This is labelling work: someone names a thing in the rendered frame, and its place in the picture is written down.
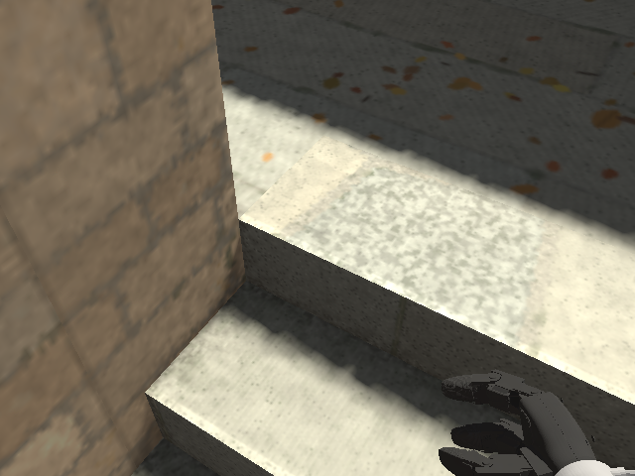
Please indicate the robot right hand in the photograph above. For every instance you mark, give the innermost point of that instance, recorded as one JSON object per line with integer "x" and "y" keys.
{"x": 548, "y": 439}

